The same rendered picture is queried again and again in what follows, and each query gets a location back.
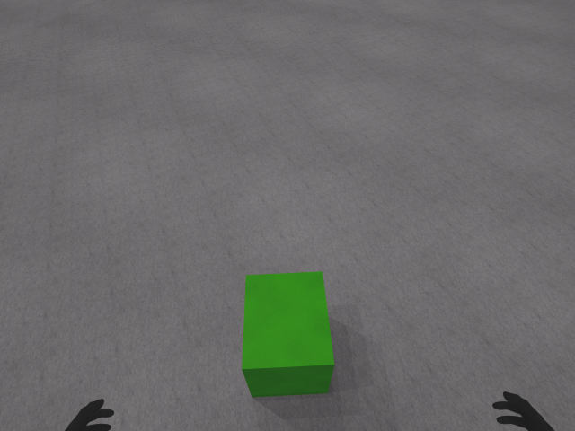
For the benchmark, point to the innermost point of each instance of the right robot hand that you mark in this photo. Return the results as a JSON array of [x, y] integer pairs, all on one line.
[[531, 419]]

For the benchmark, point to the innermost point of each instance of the left robot hand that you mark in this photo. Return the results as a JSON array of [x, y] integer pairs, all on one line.
[[89, 413]]

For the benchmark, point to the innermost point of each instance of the carton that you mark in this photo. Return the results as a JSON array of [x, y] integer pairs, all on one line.
[[287, 344]]

